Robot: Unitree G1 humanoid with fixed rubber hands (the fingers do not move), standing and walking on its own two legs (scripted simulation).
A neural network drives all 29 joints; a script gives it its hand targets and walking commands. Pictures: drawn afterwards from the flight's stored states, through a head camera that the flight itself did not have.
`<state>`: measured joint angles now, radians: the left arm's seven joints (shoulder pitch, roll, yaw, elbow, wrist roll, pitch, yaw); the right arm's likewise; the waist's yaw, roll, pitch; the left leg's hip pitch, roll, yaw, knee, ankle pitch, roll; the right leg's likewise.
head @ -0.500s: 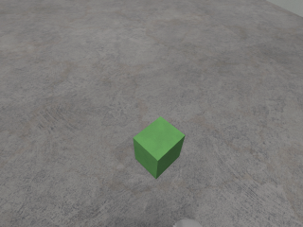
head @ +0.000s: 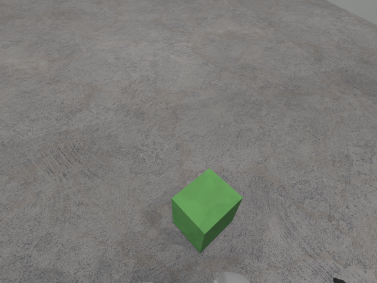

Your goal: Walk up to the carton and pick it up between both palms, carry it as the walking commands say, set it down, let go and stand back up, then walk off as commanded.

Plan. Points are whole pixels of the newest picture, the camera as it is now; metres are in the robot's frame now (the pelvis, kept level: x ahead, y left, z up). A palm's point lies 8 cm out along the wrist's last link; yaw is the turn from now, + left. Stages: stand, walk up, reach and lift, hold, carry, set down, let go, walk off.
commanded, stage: walk up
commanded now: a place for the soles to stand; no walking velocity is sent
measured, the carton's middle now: (204, 210) +0.53 -0.09 -0.61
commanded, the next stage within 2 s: none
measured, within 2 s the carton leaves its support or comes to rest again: neither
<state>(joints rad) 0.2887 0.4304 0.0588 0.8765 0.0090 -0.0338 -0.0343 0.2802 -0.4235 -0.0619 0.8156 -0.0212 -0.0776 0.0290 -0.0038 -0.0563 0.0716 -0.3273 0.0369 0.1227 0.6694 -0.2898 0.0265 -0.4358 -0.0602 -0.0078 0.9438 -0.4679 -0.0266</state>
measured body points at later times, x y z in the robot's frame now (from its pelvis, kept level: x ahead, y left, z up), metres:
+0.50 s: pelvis +0.06 -0.01 +0.01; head +0.07 -0.02 +0.46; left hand +0.19 +0.29 -0.10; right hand +0.15 -0.32 -0.11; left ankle +0.05 +0.12 -0.72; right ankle +0.08 -0.13 -0.72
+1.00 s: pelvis +0.05 -0.01 +0.02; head +0.08 +0.00 +0.47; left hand +0.14 +0.31 -0.10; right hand +0.15 -0.32 -0.09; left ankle +0.05 +0.12 -0.72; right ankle +0.07 -0.13 -0.70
